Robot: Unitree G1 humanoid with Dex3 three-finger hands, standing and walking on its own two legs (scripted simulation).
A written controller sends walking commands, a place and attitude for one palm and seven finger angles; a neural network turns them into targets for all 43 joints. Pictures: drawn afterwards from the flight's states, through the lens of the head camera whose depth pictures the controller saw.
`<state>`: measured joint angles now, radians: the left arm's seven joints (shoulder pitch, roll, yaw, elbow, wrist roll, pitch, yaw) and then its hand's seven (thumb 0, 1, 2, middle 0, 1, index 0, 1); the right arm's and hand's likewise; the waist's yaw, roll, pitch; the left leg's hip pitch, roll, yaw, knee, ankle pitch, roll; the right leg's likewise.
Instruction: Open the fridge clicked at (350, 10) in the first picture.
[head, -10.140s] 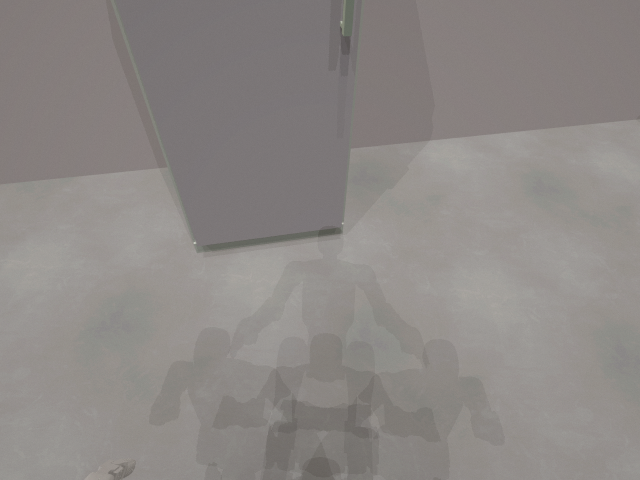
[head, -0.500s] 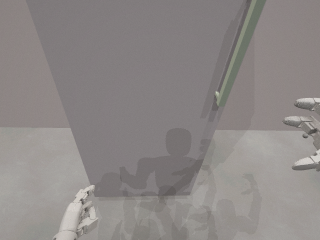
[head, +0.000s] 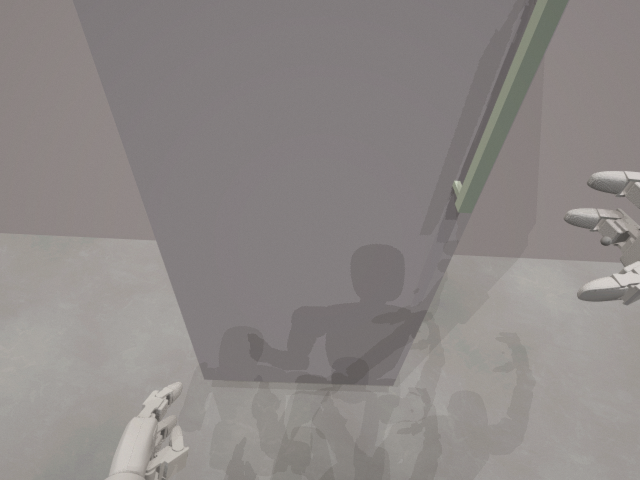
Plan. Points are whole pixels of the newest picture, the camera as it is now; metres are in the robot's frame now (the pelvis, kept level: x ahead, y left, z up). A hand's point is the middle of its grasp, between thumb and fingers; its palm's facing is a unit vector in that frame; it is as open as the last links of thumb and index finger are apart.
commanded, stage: move the hooked fingers beside the handle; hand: right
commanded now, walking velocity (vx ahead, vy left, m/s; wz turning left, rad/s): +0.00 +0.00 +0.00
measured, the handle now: (498, 106) +0.52 -0.19 +0.25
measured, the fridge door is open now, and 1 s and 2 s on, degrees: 0 0 0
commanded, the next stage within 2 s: feel for the door with the fingertips in 1.92 s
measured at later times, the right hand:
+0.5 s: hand (573, 205) +0.40 -0.27 +0.19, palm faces +0.03 +1.00 -0.03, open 14.0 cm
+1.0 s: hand (546, 180) +0.45 -0.26 +0.19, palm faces +0.02 +1.00 -0.02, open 14.0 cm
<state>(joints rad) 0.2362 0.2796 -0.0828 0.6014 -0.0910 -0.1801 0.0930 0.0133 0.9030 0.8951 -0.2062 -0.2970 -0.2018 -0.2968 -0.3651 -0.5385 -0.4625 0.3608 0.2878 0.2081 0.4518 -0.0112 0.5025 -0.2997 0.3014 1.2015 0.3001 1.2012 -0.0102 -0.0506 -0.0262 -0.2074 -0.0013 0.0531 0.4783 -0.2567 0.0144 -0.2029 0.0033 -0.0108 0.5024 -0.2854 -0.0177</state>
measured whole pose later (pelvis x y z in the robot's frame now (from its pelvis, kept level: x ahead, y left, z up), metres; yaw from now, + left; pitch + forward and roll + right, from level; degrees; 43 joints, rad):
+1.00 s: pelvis +0.02 -0.01 +0.00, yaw +1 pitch +5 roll +1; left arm 0.34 0.30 -0.05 0.64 -0.08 -0.09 0.09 0.01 0.90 0.89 -0.21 -0.30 -0.20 -0.30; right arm -0.76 -0.59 -0.40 0.87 0.18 0.07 0.40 -0.01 0.50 -0.30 0.30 1.20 0.30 1.20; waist 0.06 -0.03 -0.05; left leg -0.29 0.00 0.04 0.48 -0.26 0.01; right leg -0.29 0.00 -0.02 0.52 -0.31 -0.03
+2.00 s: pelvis +0.02 -0.01 +0.00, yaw +1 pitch +6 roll +1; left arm 0.34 0.29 -0.05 0.62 -0.08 -0.05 0.08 0.01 0.90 0.89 -0.21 -0.30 -0.20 -0.30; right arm -0.81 -0.57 -0.37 0.91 0.18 0.02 0.38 -0.01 0.50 -0.30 0.30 1.20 0.30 1.20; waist 0.06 -0.03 -0.06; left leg -0.32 -0.01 0.04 0.49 -0.27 0.00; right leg -0.32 0.00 -0.02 0.54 -0.32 -0.03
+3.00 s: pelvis +0.00 -0.01 +0.00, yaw +1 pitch +7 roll +1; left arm 0.40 0.30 -0.04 0.69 -0.06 -0.07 0.08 0.01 0.90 0.89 -0.21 -0.30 -0.20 -0.30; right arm -0.96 -0.58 -0.35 1.10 0.15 -0.06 0.32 -0.01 0.50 -0.30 0.33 1.23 0.33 1.23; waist 0.10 -0.03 -0.05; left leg -0.38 -0.01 0.04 0.50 -0.25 0.01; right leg -0.38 -0.01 -0.02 0.56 -0.30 -0.03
